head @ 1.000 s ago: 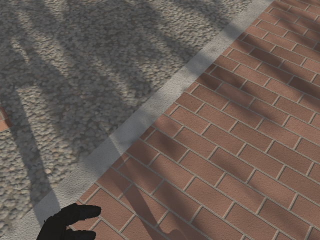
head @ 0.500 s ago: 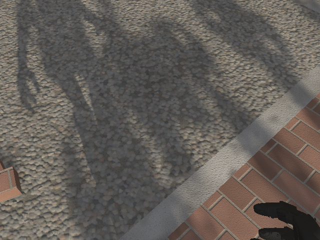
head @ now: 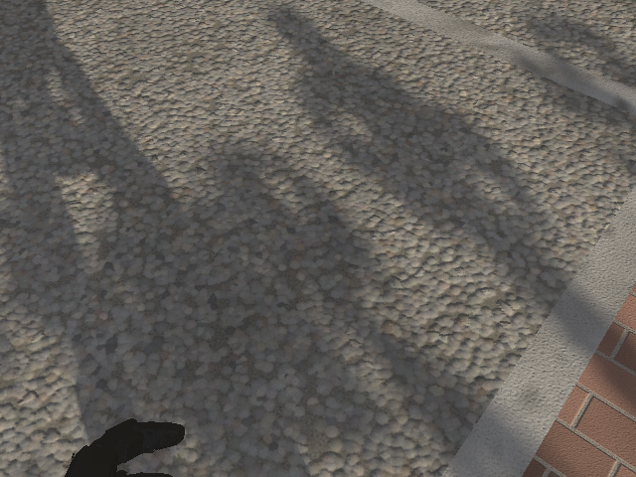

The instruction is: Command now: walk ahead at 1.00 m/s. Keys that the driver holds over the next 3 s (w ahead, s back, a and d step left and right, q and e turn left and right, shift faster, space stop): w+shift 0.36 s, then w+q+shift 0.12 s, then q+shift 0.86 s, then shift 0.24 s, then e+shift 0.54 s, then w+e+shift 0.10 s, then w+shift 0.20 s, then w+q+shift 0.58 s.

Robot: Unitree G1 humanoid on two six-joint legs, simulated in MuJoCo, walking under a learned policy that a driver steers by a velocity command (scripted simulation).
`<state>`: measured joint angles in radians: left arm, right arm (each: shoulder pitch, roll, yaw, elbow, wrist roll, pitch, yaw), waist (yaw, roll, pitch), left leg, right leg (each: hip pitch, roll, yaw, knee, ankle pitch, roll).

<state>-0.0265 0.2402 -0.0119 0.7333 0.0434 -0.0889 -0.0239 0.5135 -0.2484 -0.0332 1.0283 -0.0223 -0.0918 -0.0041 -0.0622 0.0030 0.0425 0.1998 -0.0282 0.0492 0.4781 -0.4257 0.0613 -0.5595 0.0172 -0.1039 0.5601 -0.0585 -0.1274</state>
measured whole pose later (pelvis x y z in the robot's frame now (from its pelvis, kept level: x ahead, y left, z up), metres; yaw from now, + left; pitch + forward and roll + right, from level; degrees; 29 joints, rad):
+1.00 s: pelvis +0.82 +0.02 +0.02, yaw +30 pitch +2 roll -1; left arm 0.05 0.23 0.02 0.67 0.03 -0.03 0.03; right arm 0.23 -0.33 -0.08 0.68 0.03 0.05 -0.04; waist -0.04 0.01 0.06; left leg -0.58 0.00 -0.04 1.34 -0.47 -0.08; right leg -0.43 0.01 -0.02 0.46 -0.06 -0.02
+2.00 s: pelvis +0.84 +0.07 +0.03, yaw +42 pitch +3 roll +1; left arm 0.16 0.33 0.11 0.67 -0.04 0.06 0.03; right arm 0.15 -0.28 -0.10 0.64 -0.01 -0.01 -0.01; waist 0.01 -0.05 0.02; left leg -0.27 -0.08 -0.04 0.50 -0.24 0.02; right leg -0.42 0.07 0.23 0.64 -0.33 0.02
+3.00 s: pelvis +1.28 +0.20 -0.01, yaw +41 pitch +0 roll -2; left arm 0.50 0.22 0.03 0.93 0.04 -0.04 0.04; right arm 0.09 -0.29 -0.03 0.73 0.00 0.00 0.07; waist -0.01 0.04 0.04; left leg -0.55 -0.06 0.20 0.73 -0.15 0.23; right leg 0.26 0.00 -0.35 0.53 -0.36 0.04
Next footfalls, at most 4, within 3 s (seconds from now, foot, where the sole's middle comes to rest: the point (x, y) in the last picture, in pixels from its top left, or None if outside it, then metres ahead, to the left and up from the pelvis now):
0.44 left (277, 382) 0.65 0.09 -0.74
0.84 right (314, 249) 1.01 -0.02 -0.74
1.26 left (236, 323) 0.81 0.18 -0.74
1.66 right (293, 254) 1.00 0.04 -0.74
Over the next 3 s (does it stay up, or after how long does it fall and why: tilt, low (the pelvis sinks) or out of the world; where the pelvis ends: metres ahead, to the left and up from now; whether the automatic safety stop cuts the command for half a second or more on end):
stays up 1.28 0.20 -0.01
